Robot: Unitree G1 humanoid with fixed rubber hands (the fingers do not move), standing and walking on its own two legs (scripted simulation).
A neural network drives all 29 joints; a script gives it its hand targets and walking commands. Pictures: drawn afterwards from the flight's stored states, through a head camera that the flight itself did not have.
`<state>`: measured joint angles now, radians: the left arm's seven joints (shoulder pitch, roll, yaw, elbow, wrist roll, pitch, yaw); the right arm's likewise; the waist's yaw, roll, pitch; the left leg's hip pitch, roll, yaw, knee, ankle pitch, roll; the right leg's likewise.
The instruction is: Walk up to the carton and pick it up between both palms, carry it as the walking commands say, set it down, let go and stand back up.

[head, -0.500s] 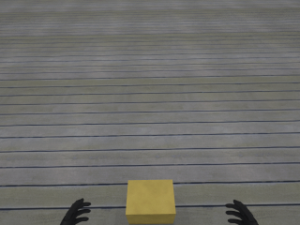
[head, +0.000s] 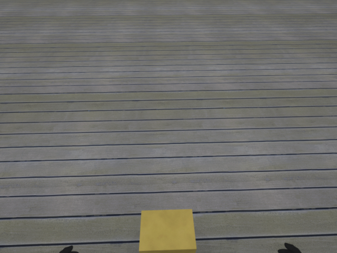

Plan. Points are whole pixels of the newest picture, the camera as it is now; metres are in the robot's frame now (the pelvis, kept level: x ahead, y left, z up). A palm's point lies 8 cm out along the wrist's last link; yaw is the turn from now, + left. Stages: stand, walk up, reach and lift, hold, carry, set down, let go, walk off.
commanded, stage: stand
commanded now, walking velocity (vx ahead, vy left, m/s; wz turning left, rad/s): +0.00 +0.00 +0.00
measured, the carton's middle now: (167, 235) +0.41 +0.03 -0.68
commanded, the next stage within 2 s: none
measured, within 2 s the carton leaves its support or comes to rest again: neither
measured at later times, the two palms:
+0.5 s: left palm out of the picture +0.09 +0.31 -0.10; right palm out of the picture +0.09 -0.30 -0.09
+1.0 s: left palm out of the picture +0.06 +0.32 -0.10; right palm out of the picture +0.07 -0.30 -0.09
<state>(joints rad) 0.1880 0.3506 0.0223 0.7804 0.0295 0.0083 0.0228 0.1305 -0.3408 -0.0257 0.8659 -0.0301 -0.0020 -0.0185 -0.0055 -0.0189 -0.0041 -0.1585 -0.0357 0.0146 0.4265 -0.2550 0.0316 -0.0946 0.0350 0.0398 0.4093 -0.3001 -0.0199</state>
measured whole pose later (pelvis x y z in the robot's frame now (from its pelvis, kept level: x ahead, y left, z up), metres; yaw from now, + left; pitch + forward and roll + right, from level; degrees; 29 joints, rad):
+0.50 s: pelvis -0.01 +0.00 +0.01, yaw +0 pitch -2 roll +0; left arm 0.17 0.38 0.00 0.94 0.02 -0.01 0.02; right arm 0.12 -0.37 -0.01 1.01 -0.02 -0.01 -0.02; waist -0.01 -0.02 0.00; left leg -0.12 -0.04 0.02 0.35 -0.20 0.04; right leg -0.06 0.03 0.05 0.33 -0.24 -0.01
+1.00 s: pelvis -0.02 +0.01 +0.01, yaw +0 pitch -2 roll +0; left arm 0.15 0.39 -0.01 1.01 0.02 -0.01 0.01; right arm 0.10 -0.38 0.00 1.06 -0.01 -0.02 -0.01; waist 0.00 -0.01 0.01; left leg -0.12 -0.04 0.02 0.32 -0.17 0.04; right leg -0.06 0.03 0.04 0.31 -0.22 -0.01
